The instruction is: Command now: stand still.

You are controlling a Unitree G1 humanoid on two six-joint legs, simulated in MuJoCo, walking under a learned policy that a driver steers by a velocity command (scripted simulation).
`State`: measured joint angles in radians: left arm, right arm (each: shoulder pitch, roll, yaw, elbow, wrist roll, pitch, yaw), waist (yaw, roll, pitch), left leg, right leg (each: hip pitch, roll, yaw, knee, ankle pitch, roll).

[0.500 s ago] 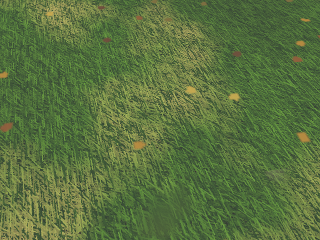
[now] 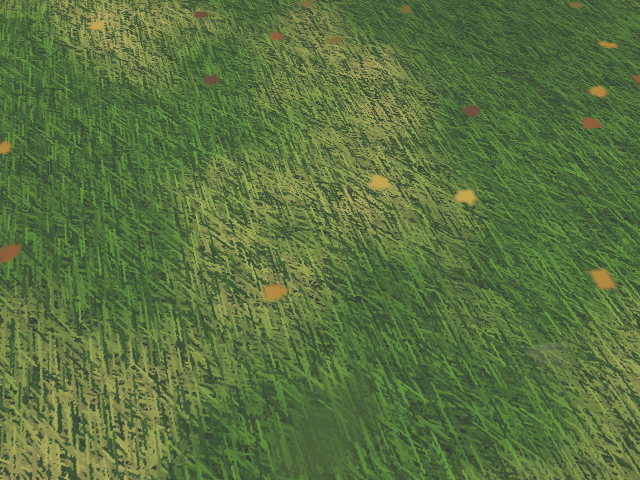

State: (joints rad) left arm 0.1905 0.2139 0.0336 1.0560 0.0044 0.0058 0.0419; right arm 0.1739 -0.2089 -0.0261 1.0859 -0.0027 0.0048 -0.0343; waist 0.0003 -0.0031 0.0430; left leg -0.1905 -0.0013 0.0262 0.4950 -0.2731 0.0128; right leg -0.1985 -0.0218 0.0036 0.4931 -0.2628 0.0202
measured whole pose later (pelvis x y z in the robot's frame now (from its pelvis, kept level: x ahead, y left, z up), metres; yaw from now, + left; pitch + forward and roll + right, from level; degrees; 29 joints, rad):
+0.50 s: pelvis +0.00 +0.00 +0.00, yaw +0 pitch -1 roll +0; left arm 0.25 0.18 0.02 1.12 0.00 0.00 0.05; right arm 0.23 -0.18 -0.01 1.12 0.00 0.00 -0.04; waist 0.00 0.00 0.04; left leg -0.20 -0.01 0.03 0.48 -0.26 0.02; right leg -0.21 -0.03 0.01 0.48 -0.25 0.02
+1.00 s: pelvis +0.05 -0.03 -0.01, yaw -1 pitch +1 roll +1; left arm 0.30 0.20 0.04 1.09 -0.02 -0.08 0.01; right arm 0.37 -0.23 -0.05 1.10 0.04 -0.04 -0.03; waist -0.01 0.03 -0.03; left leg -0.19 0.03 0.01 0.53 -0.37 0.01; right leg -0.26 -0.01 -0.06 0.56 -0.35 -0.07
